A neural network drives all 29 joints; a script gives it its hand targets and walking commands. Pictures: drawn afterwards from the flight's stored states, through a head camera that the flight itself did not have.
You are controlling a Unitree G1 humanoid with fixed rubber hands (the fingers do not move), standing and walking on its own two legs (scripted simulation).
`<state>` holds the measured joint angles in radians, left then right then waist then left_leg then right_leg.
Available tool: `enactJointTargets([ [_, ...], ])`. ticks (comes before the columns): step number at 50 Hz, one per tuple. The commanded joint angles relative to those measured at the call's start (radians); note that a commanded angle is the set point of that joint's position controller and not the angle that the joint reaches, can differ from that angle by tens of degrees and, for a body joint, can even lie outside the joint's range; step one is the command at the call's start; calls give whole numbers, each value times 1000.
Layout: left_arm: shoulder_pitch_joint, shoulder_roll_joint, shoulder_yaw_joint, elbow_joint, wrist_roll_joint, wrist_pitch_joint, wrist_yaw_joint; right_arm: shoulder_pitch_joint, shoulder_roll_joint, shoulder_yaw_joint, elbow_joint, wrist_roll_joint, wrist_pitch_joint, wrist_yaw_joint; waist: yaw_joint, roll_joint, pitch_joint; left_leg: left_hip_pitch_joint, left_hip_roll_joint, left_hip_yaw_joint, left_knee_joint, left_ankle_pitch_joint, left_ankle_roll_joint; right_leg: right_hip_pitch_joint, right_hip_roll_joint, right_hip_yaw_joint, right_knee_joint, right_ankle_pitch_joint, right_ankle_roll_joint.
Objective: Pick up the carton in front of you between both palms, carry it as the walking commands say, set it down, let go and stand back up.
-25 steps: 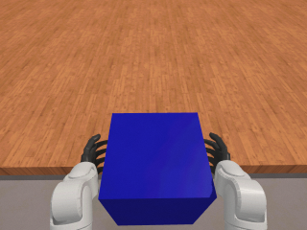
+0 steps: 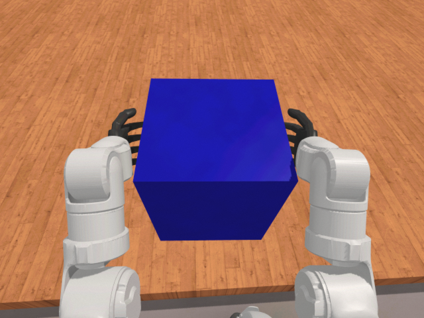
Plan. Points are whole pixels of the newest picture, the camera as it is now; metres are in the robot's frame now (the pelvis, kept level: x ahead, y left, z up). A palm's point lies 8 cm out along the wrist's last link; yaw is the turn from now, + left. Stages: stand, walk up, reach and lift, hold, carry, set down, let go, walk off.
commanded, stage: carry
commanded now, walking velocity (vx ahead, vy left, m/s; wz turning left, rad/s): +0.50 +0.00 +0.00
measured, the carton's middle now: (211, 167) +0.39 -0.01 +0.09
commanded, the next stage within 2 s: none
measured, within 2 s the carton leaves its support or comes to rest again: neither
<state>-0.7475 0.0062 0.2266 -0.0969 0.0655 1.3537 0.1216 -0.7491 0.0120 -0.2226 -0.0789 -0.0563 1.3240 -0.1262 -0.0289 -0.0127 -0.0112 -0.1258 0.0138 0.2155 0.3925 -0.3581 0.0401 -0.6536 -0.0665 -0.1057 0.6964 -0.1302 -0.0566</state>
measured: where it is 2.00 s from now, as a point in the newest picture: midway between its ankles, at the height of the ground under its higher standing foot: (196, 136)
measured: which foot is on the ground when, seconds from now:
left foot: down 0.00-0.06, up 0.08-0.50, down 0.52-1.00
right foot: up 0.00-0.06, down 0.08-0.54, up 0.56-0.98, down 1.00-1.00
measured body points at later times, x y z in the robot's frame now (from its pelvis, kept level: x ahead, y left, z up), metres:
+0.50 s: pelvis +0.35 +0.00 +0.01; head +0.43 -0.02 +0.45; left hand +0.74 +0.16 +0.15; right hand +0.75 -0.14 +0.14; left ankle +0.52 +0.09 -0.60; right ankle +0.18 -0.08 -0.72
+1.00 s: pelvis +0.71 +0.00 +0.10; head +0.71 +0.01 +0.55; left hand +1.10 +0.15 +0.31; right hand +1.10 -0.16 +0.32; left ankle +0.55 +0.08 -0.61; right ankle +0.84 -0.06 -0.62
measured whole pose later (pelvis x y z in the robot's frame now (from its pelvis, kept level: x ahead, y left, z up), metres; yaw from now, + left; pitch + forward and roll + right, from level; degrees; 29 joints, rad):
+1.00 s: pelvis +0.71 +0.00 +0.10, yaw +0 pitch +4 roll +0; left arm -0.93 0.04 0.29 0.11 0.10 1.38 0.12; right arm -0.97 -0.05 -0.27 0.19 -0.04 1.34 -0.14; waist -0.04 -0.01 -0.08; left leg -0.09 -0.03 0.08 0.61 -0.50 0.06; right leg -0.51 0.03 -0.14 0.49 -0.03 -0.11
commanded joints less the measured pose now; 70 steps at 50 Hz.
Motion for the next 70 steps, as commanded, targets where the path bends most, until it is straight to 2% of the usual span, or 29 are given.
enactJointTargets([
  [1, -750, -935, -631, 36, -433, -25, -204, -738, 922, 633, 26, 459, -3, 233, 6, 171, -356, 195, 188, -60, 95, 744, 99, 169, 84, -74, -103, 69, -33],
  [3, -767, -943, -586, 95, -436, -26, -209, -783, 944, 607, 69, 458, 1, 225, 105, 62, -484, 46, 115, 20, 451, 703, 42, 568, 116, -123, -219, 131, -42],
  [4, -758, -949, -560, 124, -442, -25, -213, -813, 940, 592, 83, 450, 2, 220, 149, -64, -528, -185, 75, -36, 671, 412, 12, 790, -70, 141, -202, 225, -40],
  [5, -817, -921, -544, 133, -433, -27, -212, -822, 971, 573, 116, 443, 9, 215, 103, -280, -631, -482, -58, -110, 931, -130, -24, 1038, -315, 594, -240, 386, -204],
  [6, -820, -964, -546, 142, -450, -28, -214, -836, 965, 550, 116, 427, 10, 208, 120, -283, -650, -615, -55, -216, 1126, -154, -1, 1052, -326, 673, -276, 219, -293],
  [9, -949, -1085, -547, 20, -503, -40, -225, -906, 1034, 526, 56, 404, 1, 185, 113, -86, -533, -756, 10, -232, 1153, -42, 26, 942, -245, 447, -253, 274, -204],
  [12, -978, -1115, -570, -93, -514, -44, -218, -851, 1036, 521, -3, 363, -12, 161, 102, -72, -551, -800, 24, -204, 1129, -17, 27, 941, -220, 367, -247, 274, -169],
  [17, -864, -1021, -626, -208, -472, -56, -208, -738, 950, 580, -104, 287, -32, 138, 176, -95, -537, -1256, 36, -153, 1495, -200, 67, 1201, -250, 378, -231, 399, -225],
  [20, -838, -980, -672, -190, -492, -55, -228, -719, 882, 605, -87, 258, -34, 138, 151, -73, -436, -1249, 66, -110, 1346, -223, 78, 1085, -190, 299, -321, 342, -176],
  [22, -827, -984, -675, -140, -504, -50, -244, -707, 870, 604, -60, 262, -30, 139, 101, -65, -381, -786, 28, -21, 878, -76, 78, 735, -114, 102, -436, 622, -149],
  [24, -799, -983, -659, -74, -486, -42, -254, -679, 896, 621, -5, 277, -24, 147, 12, -212, -485, -366, -104, 90, 693, 52, 110, 626, -101, 1, -290, 1278, -116],
  [25, -792, -987, -662, -64, -482, -43, -259, -680, 919, 639, -6, 298, -27, 155, -65, -262, -567, -195, -123, 67, 582, 130, 106, 650, -109, 4, -113, 1375, -95],
  [26, -797, -987, -663, -59, -471, -47, -262, -698, 961, 655, -18, 330, -34, 167, -169, -201, -664, 19, -136, -33, 381, 174, 107, 624, -86, -11, 191, 1300, -53],
  [27, -793, -1005, -665, -53, -459, -56, -264, -694, 986, 667, -29, 364, -44, 180, -166, 26, -726, 237, 43, -425, 184, 223, 186, 361, 38, 53, 522, 448, -11],
  [28, -754, -992, -660, -38, -441, -54, -261, -694, 1013, 691, -15, 389, -55, 195, -121, 375, -878, 409, 320, -986, 69, 691, 383, 155, 238, 176, 1023, -169, 38],
  [29, -746, -979, -631, -24, -408, -62, -247, -705, 1056, 711, -19, 432, -50, 211, -96, 256, -868, 422, 279, -906, 166, 755, 364, 63, 201, 342, 1166, -187, -6],
  [31, -757, -962, -585, -52, -355, -70, -224, -831, 1127, 735, -86, 517, -61, 239, -65, 84, -664, 290, 234, -742, 190, 522, 246, -105, 121, 261, 1102, -227, -30],
  [33, -756, -940, -555, -61, -308, -78, -202, -923, 1164, 758, -123, 574, -63, 254, -40, 45, -553, 236, 205, -626, 152, 387, 208, -174, 81, 206, 997, -276, -28],
  [36, -709, -916, -535, -17, -271, -81, -186, -939, 1150, 742, -120, 592, -57, 257, -52, -25, -504, 224, 224, -551, 104, 573, 194, -161, 40, 144, 687, -310, -14],
  [39, -699, -897, -539, 28, -260, -68, -175, -914, 1103, 696, -71, 569, -36, 259, -65, 68, -500, 273, 188, -410, 83, 795, 183, -155, 56, 72, 417, -165, -17],
  [45, -775, -879, -527, 146, -282, -14, -164, -831, 1002, 556, 171, 488, 11, 272, -64, 163, -392, 216, 123, -219, 48, 862, 126, 62, 113, -55, -83, 138, -21],
  [49, -878, -918, -504, 217, -365, 17, -182, -861, 965, 472, 259, 443, 39, 256, 48, 159, -438, 117, 108, -121, 337, 922, 34, 470, 136, -73, -283, 169, -43],
  [50, -893, -931, -490, 230, -388, 22, -191, -878, 948, 452, 268, 430, 44, 247, 72, 95, -483, -43, 90, -130, 504, 620, 16, 663, 6, 80, -250, 167, -57],
  [51, -940, -912, -476, 237, -396, 24, -196, -909, 954, 439, 276, 423, 54, 238, 64, -133, -591, -335, -17, -155, 782, 87, -14, 923, -289, 512, -170, 321, -202],
  [52, -927, -933, -468, 260, -418, 26, -200, -930, 935, 414, 271, 407, 61, 226, 105, -250, -580, -553, -112, -216, 968, -187, -13, 961, -317, 738, -285, 200, -306],
  [54, -986, -1023, -468, 211, -474, 27, -212, -953, 956, 394, 247, 381, 64, 206, 91, -71, -508, -621, -24, -262, 962, -80, 17, 844, -255, 577, -311, 127, -237],
  [56, -1052, -1101, -486, 164, -520, 21, -224, -923, 981, 373, 244, 356, 62, 193, 66, -9, -470, -576, 26, -255, 836, -10, 7, 722, -226, 455, -358, 100, -177],
  [64, -757, -1241, -485, 158, -418, -48, -257, -619, 1173, 435, 261, 284, -11, 213, 64, -103, -433, -526, 39, -123, 298, 198, -56, 811, -165, 177, -437, 408, -100],
  [70, -401, -1207, -625, -65, -324, -126, -250, -401, 1234, 651, -26, 324, -90, 228, 66, -162, -435, -321, -36, -3, -26, 402, -33, 902, -94, 8, -302, 693, -30],
])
